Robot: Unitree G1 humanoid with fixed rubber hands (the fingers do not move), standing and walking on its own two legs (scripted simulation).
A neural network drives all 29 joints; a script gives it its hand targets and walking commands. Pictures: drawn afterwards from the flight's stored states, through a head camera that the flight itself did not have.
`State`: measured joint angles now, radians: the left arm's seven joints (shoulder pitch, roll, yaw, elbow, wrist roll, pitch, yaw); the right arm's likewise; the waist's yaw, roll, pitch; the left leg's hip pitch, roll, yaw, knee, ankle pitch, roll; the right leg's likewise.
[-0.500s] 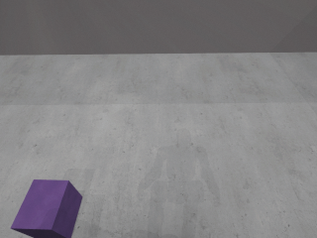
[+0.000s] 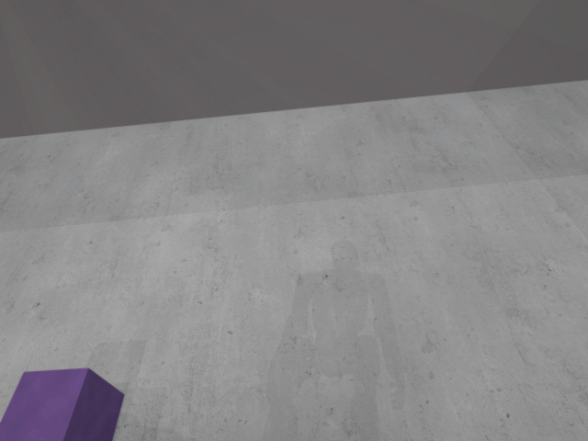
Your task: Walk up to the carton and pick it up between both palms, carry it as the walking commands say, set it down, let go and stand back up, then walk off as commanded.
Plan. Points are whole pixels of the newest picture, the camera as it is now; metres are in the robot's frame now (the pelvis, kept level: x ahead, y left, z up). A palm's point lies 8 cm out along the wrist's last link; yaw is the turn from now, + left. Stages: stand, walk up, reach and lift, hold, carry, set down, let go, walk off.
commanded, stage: stand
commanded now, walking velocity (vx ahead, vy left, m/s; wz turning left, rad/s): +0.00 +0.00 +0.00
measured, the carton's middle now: (63, 425) +0.29 +0.74 -0.65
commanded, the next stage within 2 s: none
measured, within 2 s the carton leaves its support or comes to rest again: neither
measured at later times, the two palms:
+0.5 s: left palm out of the picture +0.00 +0.17 -0.15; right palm out of the picture -0.02 -0.22 -0.15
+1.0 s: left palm out of the picture +0.04 +0.20 -0.15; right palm out of the picture +0.00 -0.20 -0.15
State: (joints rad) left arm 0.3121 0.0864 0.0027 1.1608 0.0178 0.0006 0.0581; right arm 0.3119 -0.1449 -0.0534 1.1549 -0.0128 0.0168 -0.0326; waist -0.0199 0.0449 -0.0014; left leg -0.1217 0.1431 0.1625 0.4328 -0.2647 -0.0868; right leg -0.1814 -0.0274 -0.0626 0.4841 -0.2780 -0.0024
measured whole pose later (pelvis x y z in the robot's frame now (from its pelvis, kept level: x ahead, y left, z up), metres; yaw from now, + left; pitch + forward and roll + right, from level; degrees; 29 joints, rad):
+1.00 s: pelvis +0.06 -0.02 +0.00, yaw -1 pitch +0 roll +0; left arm 0.32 0.13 0.01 1.16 0.01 -0.02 0.06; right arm 0.34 -0.07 -0.03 1.23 0.00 0.00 -0.05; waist -0.01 -0.02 -0.01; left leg -0.03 0.17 0.18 0.38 -0.32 -0.13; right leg -0.12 0.00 -0.06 0.49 -0.37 -0.03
